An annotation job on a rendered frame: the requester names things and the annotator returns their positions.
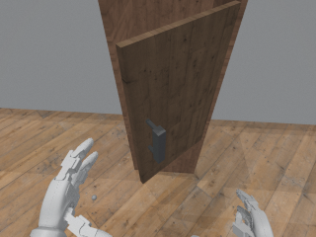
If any robot left forearm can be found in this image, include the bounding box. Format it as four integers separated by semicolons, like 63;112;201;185
30;227;67;237

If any left robot hand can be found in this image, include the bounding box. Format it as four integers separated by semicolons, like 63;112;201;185
39;137;113;237

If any handle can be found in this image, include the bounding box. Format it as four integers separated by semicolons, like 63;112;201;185
145;118;166;164

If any cupboard door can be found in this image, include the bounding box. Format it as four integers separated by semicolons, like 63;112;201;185
116;0;242;184

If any right robot hand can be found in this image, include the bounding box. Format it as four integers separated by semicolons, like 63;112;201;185
232;189;274;237

